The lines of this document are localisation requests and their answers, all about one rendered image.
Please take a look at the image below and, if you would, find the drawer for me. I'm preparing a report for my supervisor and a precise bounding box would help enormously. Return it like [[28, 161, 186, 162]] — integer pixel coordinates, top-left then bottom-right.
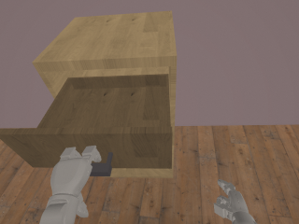
[[0, 74, 173, 169]]

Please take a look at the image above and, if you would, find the robot left hand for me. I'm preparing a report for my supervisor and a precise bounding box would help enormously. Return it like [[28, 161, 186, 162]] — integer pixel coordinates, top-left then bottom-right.
[[50, 146, 102, 218]]

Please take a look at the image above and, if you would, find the robot right forearm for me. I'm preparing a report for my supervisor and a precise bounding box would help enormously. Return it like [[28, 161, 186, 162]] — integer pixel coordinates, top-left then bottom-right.
[[232, 211, 257, 224]]

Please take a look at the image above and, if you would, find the robot left forearm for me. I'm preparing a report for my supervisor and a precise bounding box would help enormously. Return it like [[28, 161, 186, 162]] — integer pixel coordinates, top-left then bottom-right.
[[39, 193, 79, 224]]

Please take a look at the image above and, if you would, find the robot right hand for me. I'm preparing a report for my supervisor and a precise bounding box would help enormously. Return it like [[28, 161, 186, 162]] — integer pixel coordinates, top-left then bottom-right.
[[213, 179, 249, 221]]

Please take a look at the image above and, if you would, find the cabinet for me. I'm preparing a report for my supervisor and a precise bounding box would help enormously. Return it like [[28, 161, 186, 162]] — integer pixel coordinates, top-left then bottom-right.
[[32, 10, 178, 178]]

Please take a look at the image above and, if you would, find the handle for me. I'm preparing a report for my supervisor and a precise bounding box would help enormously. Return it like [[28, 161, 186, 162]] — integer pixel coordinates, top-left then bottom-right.
[[90, 152, 113, 176]]

